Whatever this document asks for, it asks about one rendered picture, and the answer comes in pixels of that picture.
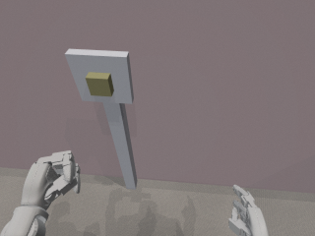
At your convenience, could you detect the robot left hand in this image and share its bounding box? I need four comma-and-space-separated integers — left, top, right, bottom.
21, 150, 81, 210

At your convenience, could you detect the robot right hand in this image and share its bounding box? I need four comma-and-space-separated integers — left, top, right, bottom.
228, 184, 270, 236

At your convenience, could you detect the robot left forearm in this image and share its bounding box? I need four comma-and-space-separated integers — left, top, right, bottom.
0, 205, 49, 236

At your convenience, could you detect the button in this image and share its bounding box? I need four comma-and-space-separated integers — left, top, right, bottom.
85, 72, 114, 97

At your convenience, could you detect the panel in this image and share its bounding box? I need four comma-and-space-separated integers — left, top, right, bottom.
65, 48, 138, 190

